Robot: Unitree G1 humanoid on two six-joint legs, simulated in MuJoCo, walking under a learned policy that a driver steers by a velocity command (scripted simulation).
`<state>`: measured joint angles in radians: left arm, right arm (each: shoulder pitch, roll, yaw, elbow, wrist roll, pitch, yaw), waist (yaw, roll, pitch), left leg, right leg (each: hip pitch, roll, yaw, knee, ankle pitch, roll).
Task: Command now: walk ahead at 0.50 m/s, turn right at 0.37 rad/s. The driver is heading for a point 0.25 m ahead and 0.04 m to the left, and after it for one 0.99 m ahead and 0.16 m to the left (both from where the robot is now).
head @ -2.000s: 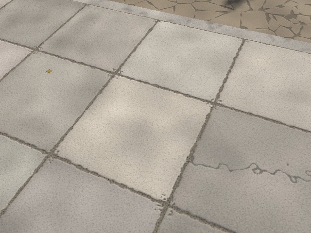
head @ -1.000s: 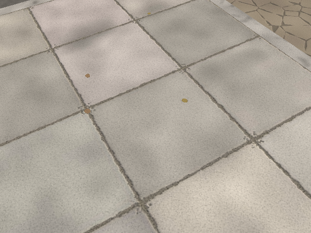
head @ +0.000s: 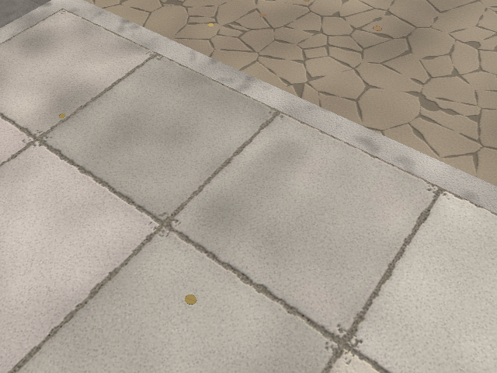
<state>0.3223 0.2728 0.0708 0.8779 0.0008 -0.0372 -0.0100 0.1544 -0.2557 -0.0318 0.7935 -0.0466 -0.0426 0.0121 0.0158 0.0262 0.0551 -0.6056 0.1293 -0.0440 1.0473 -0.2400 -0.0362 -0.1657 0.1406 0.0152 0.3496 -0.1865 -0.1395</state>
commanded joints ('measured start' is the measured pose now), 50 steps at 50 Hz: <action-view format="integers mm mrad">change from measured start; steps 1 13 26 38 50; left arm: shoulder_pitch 45 89 -107 -349 -10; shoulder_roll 124 153 67 68 74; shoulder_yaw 25 13 -30 -43 -15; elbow -43 7 -123 -222 -59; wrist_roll -2 30 48 28 14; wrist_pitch -26 -38 -4 -29 -66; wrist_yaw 3 27 -7 -13 3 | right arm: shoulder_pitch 3 -29 195 318 212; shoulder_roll -61 -107 -150 -152 -78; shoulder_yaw -12 -23 -58 -66 -36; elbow -46 -59 61 83 48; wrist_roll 0 24 49 31 4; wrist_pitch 10 -16 -25 -20 5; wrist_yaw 6 11 -2 -25 15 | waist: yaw -1 -21 -2 -76 -31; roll -69 -106 27 56 -119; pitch -23 -41 -15 -20 -58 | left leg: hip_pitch -26 215 403 586 65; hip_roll -9 -148 -4 16 -112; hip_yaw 56 112 -249 -289 -36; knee -124 -520 -889 -752 36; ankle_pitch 126 78 214 463 -55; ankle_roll -14 133 308 219 87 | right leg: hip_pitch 19 259 -418 -325 77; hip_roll -242 -322 -224 -162 -353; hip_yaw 189 106 -2 -9 223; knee -159 34 626 193 -151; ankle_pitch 366 798 -32 117 232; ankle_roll -104 -17 173 139 -44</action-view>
